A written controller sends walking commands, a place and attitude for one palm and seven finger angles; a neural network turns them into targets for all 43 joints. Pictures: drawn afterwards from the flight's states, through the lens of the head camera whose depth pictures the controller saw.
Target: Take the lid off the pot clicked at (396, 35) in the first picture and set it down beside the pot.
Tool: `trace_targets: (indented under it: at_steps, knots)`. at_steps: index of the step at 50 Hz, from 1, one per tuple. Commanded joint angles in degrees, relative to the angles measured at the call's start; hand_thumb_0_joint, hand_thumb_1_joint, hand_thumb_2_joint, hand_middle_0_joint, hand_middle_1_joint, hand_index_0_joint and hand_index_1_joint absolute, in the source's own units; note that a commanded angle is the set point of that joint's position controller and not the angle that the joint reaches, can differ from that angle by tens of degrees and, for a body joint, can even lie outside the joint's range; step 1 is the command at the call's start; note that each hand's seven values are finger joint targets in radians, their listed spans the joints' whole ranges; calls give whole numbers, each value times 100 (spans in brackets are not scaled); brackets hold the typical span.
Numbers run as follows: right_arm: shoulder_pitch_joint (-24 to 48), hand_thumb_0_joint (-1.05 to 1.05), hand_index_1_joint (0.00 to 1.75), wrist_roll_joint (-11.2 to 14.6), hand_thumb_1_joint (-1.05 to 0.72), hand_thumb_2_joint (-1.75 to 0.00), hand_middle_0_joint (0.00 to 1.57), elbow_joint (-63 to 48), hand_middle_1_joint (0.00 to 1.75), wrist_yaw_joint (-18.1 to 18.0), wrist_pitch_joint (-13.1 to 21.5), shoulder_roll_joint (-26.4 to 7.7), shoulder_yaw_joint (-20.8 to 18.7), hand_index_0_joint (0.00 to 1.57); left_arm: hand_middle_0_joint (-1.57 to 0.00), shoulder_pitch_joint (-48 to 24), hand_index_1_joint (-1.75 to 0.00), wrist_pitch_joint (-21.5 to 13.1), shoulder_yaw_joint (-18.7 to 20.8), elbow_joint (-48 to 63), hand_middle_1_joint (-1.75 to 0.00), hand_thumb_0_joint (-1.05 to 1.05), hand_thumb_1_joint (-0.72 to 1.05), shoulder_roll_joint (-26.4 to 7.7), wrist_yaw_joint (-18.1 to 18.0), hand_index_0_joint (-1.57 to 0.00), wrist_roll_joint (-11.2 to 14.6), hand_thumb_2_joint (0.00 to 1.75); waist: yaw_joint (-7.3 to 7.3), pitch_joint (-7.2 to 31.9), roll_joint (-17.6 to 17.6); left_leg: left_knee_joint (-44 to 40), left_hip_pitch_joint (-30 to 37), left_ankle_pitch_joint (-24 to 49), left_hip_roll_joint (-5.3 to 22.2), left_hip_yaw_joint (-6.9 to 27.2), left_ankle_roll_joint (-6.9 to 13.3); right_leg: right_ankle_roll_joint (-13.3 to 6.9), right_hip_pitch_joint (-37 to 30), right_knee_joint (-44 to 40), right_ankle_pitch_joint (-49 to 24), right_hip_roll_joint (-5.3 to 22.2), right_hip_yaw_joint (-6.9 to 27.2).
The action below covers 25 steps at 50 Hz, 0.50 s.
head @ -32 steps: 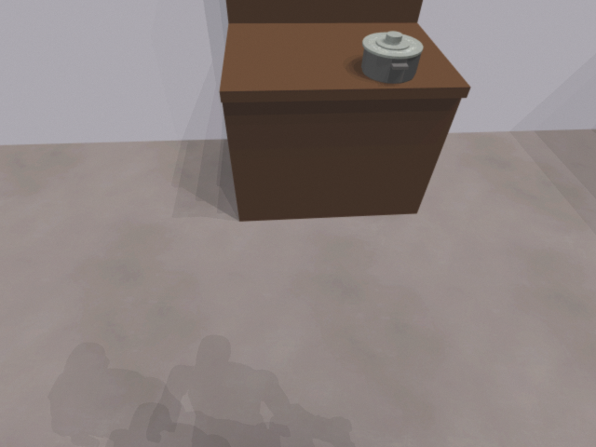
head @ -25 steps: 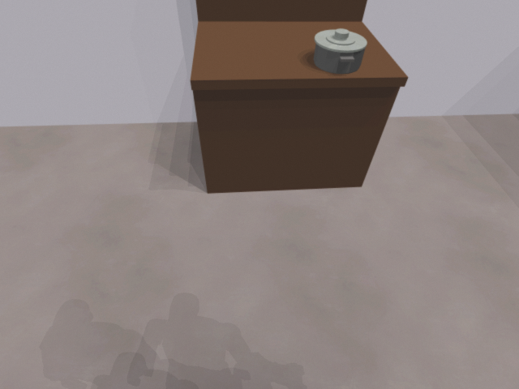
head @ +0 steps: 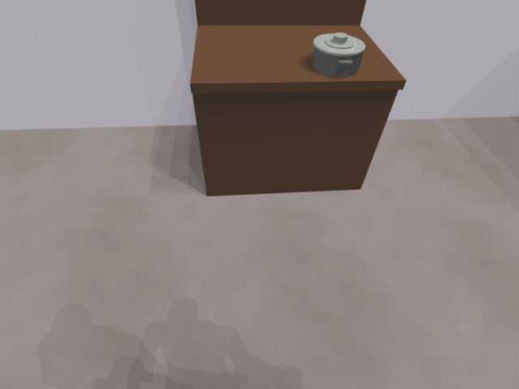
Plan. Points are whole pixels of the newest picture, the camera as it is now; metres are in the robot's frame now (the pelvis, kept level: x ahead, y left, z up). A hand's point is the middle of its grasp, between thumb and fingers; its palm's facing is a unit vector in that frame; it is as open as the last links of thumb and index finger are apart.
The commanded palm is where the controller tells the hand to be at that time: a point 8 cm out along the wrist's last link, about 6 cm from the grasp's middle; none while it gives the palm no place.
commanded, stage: walk to a spot facing it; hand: left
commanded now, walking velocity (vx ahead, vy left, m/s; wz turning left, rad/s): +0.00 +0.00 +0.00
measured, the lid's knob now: (340, 37) +1.36 -0.24 +0.01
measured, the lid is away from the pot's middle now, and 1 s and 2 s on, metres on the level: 0.00 0.00 0.00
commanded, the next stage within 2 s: none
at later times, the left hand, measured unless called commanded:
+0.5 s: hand out of the picture +0.04 +0.19 -0.18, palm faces -0.09 -0.96 -0.26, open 7.4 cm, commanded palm none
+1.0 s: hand (163, 373) +0.19 +0.19 -0.18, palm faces -0.33 -0.92 -0.20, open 7.4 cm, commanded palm none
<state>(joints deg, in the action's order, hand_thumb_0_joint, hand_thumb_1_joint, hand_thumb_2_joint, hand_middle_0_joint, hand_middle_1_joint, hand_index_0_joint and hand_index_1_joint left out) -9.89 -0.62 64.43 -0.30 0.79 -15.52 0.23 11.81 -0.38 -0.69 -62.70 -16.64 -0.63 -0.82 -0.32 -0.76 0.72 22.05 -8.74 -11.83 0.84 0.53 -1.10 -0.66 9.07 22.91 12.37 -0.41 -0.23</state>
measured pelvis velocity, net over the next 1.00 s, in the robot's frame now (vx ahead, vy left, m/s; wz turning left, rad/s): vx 0.08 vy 0.00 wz -0.43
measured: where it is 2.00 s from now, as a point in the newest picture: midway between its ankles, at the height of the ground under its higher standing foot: (323, 359)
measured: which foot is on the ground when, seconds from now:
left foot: down 0.00-0.48, up 0.50-0.82, down 0.84-1.00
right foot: down 0.00-0.84, up 0.86-1.00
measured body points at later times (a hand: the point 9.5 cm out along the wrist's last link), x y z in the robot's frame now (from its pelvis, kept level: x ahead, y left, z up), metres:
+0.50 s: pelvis -0.01 -0.02 -0.02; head +0.00 -0.03 +0.42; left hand +0.04 +0.24 -0.16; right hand +0.01 -0.27 -0.18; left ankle +0.00 +0.13 -0.74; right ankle +0.00 -0.11 -0.74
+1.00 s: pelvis +0.08 +0.00 +0.00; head +0.10 +0.03 +0.45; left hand +0.20 +0.24 -0.16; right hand +0.04 -0.25 -0.12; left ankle +0.06 +0.12 -0.74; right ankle +0.04 -0.12 -0.66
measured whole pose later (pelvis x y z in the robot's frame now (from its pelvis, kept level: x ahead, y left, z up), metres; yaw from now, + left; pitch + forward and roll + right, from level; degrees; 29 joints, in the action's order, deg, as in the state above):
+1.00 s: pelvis +0.08 +0.00 +0.00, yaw -25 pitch +1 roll +0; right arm -16.8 -0.9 52.2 -0.9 4.4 -8.9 -1.0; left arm 18.3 1.2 6.0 -54.2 -15.9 2.4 -2.4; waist -2.3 1.3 4.4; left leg 22.6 -6.3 -17.6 1.2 -5.6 0.8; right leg -0.1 33.9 64.8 14.3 -0.6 1.2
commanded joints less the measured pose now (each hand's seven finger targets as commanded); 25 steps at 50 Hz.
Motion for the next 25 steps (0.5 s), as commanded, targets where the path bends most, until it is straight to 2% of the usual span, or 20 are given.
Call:
trace_targets:
  at_steps: [1,5,7,9,10,13,15,17,20,21,22,23,24,25]
  knots:
    - [58,0,30,15,-90,-90,20,-298,30,-90,110,-977,-164,20,-20,17,-30,-103,200,287,-30,0,90,-926,-47,-20,20,90,13,54,-63,-345,-17,596,534,458,210,-116,85,-505,-455,668,659]
    - [45,0,30,19,-90,-90,20,-294,30,-94,114,-956,-162,20,-20,56,-30,-107,198,276,-30,0,90,-913,-49,-20,20,90,4,54,-70,-333,-14,646,533,459,211,-114,68,-500,-524,676,651]
    - [8,0,30,11,-90,-90,20,-288,30,-114,113,-967,-183,20,-20,36,-30,-92,220,299,-30,0,90,-919,-42,-20,19,90,21,37,-97,-251,86,669,575,354,190,-148,178,-447,-742,644,744]
    - [-236,0,30,12,-90,-90,20,-301,30,-138,59,-579,-152,20,-20,204,-30,14,207,320,-30,0,90,-588,-52,-20,17,90,44,8,-66,-36,34,622,596,170,133,-125,338,-243,-949,627,836]
    - [-308,0,30,12,-90,-90,20,-345,30,-156,28,-537,-173,20,-20,277,-30,57,228,352,-30,0,90,-545,-52,-20,14,90,48,31,-45,55,54,536,613,94,122,-133,437,-138,-970,604,890]
    - [-327,0,30,11,-90,-90,20,-574,30,-179,-37,-663,-287,20,-20,276,-30,159,321,588,-30,0,90,-591,-15,-20,-9,90,47,-59,-220,110,-68,120,780,100,186,-139,835,234,-695,433,938]
    - [-299,0,30,-1,-90,-90,20,-746,30,-188,-60,-743,-361,20,-20,287,-30,205,367,755,-30,0,90,-521,15,-20,-28,90,32,-148,-360,-9,-186,-188,981,254,296,-100,1106,591,-453,233,853]
    - [-208,0,30,-4,-90,-90,20,-895,30,-188,-64,-814,-442,20,-20,414,-30,225,410,856,-30,0,90,-427,50,-20,-39,90,-36,-121,-645,-81,-290,-264,1248,364,445,-51,1203,1061,-309,66,665]
    - [-13,0,30,-14,-90,-90,20,-1117,30,-176,-46,-842,-536,20,-20,708,-30,259,473,954,-30,0,90,-230,89,-20,-53,90,-191,-17,-1017,-22,-572,179,1661,384,745,26,1048,1892,627,-61,241]
    - [55,0,30,-17,-90,-90,20,-1185,30,-167,-54,-833,-555,20,-20,831,-30,258,491,971,-30,0,90,-190,101,-20,-52,90,-241,-22,-1029,182,-675,279,1693,215,756,43,935,1849,725,-12,131]
    - [89,0,30,-29,-90,-90,20,-1211,30,-144,-68,-794,-559,20,-20,1099,-30,229,524,921,-30,0,90,-162,122,-20,-65,90,-365,119,-825,591,-996,-344,1594,26,648,-1,437,1472,610,15,175]
    - [179,0,30,-35,-90,-90,20,-1312,30,-105,-105,-664,-540,20,-20,1403,-30,172,564,885,-30,0,90,-363,126,-20,-98,90,-555,189,245,1630,-1435,-1399,1048,-396,316,-179,113,618,740,258,913]
    - [336,0,30,-7,-90,-90,20,-1549,30,-69,-145,-238,-467,20,-20,1549,-30,101,676,932,-30,0,90,-863,65,-20,-146,90,-624,-88,2199,3357,-2801,-2574,27,-894,-117,-768,-35,-710,1799,1416,3462]
    - [722,0,30,-38,-90,-90,20,-1725,30,-59,-140,-416,-446,20,-20,1680,-30,85,674,1029,-30,0,90,-931,-11,-20,-47,90,-784,-492,1830,4080,-3097,-2376,46,-27,-57,-1078,491,-1605,2477,1754,4463]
